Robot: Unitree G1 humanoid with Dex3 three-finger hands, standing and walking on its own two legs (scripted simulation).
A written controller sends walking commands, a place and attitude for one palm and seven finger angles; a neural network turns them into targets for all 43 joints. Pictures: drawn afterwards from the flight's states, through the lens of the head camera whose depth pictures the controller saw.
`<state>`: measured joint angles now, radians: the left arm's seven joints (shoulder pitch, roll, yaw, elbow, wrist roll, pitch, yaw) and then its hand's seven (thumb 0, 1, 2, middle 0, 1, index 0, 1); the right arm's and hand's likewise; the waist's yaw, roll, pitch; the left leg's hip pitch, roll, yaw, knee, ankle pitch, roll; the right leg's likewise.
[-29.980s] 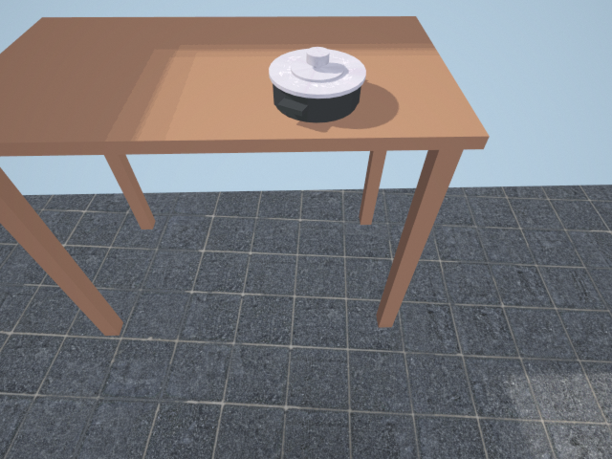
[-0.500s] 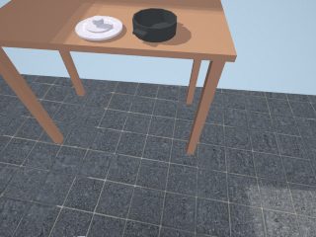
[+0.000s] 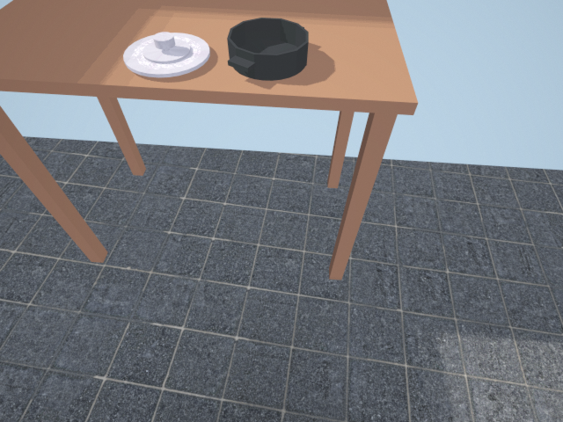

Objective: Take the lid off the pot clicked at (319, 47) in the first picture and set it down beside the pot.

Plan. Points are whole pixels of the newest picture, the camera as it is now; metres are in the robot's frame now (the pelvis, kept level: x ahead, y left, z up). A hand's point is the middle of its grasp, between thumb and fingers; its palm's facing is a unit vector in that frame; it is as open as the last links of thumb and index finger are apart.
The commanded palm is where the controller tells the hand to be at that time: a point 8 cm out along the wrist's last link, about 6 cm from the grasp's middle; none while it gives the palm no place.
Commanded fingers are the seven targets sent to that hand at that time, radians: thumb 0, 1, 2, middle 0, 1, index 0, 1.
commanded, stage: let the arm hang, fingers relaxed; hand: left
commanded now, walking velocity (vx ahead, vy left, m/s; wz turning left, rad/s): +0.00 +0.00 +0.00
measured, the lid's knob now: (164, 40) +0.84 +0.29 +0.11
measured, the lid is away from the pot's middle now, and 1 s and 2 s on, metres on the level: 0.23 0.23 0.23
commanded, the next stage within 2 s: look to check the result in 0.10 s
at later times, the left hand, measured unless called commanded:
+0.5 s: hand out of the picture +0.05 +0.18 -0.18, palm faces +0.00 -0.98 -0.21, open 7.3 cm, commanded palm none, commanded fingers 0.00 0.90 0.90 -0.20 -0.30 -0.20 -0.30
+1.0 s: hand out of the picture +0.04 +0.18 -0.18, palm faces +0.00 -0.98 -0.21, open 7.3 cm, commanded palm none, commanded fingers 0.00 0.90 0.90 -0.20 -0.30 -0.20 -0.30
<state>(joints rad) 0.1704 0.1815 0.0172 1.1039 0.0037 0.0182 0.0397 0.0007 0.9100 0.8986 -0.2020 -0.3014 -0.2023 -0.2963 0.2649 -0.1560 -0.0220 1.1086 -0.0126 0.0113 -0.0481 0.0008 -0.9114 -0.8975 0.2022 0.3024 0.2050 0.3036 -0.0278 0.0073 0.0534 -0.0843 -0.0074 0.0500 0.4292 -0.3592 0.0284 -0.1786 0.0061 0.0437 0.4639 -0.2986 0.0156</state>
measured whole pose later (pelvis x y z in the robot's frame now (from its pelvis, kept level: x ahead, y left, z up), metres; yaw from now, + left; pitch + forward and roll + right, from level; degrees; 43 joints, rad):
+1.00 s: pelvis -0.01 +0.00 +0.00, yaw +0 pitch +1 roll -1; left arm 0.17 0.18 0.02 1.10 0.00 0.02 0.04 0.00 0.91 0.90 -0.20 -0.30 -0.20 -0.30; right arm 0.26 -0.15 -0.02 1.11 -0.01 0.00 -0.05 0.00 -0.91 -0.90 0.20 0.30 0.20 0.30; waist -0.02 0.00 0.06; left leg -0.09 -0.01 0.05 0.42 -0.34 0.03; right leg -0.18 0.00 0.04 0.44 -0.27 0.02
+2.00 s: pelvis -0.01 -0.01 +0.00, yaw +0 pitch +0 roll +0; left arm 0.17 0.18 0.02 1.09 0.00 0.02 0.03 0.00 0.91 0.90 -0.20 -0.30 -0.20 -0.30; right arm 0.26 -0.16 -0.02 1.11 -0.01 0.00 -0.05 0.00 -0.91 -0.90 0.20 0.30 0.20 0.30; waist -0.02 0.00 0.06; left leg -0.09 0.00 0.05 0.41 -0.33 0.02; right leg -0.18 0.01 0.04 0.44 -0.27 0.01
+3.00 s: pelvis -0.02 -0.01 +0.00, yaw +0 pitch +0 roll +0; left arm 0.17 0.18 0.02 1.10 0.01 0.02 0.03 0.00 0.91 0.90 -0.20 -0.30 -0.20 -0.30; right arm 0.26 -0.16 -0.02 1.11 -0.01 0.00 -0.05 0.00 -0.91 -0.90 0.20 0.30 0.20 0.30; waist -0.02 0.00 0.06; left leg -0.09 0.00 0.05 0.41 -0.32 0.02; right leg -0.18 0.01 0.04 0.44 -0.25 0.01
